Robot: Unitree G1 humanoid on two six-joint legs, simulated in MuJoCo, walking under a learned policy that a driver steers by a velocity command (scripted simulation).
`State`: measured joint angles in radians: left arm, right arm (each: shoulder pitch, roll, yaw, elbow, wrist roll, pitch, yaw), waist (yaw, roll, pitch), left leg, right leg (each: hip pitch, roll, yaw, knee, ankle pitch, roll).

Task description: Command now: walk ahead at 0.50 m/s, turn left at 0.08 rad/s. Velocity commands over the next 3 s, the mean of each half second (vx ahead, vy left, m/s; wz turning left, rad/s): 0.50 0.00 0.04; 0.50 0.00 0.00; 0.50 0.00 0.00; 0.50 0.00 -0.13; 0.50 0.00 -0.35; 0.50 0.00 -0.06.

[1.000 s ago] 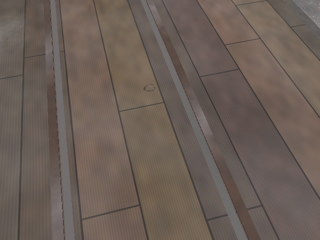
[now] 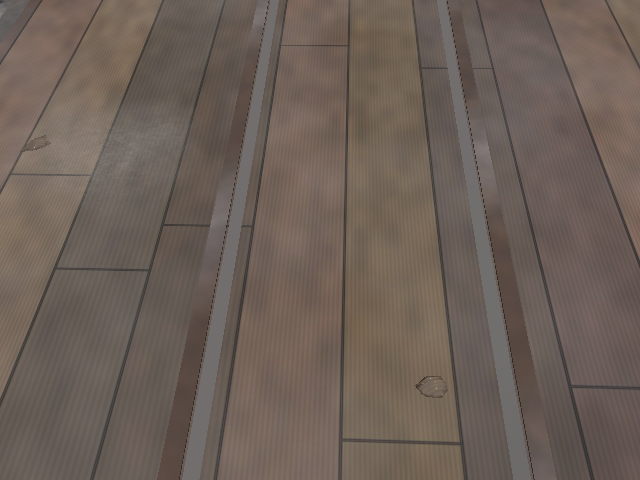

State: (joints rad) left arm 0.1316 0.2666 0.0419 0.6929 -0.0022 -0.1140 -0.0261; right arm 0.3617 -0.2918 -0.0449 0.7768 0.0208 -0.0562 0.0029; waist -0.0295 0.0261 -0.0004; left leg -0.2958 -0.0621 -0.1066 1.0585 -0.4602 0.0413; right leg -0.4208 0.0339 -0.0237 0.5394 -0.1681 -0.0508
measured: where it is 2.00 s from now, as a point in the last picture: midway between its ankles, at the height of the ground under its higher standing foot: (323, 250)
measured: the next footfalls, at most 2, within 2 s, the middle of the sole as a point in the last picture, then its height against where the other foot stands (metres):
left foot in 0.44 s outside the picture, level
right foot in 0.96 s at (382, 390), level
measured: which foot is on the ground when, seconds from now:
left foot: up 0.00-0.42, down 0.44-0.98, up 1.00-1.00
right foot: down 0.00-0.44, up 0.46-0.94, down 0.96-1.00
